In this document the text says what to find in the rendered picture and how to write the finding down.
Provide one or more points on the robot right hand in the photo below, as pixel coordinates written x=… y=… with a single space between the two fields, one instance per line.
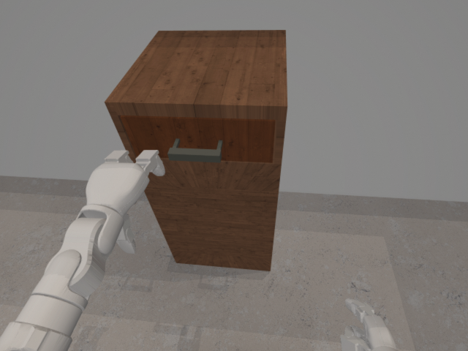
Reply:
x=375 y=332

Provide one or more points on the drawer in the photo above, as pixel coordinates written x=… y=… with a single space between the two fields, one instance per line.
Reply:
x=244 y=140

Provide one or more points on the left robot forearm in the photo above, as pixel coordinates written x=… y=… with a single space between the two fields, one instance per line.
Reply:
x=50 y=315

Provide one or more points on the cabinet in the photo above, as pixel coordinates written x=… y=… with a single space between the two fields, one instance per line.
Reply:
x=215 y=214

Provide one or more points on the handle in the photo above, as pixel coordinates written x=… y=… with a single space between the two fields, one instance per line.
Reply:
x=195 y=154

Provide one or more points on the robot left hand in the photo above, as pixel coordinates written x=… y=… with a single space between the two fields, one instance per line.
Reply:
x=119 y=182

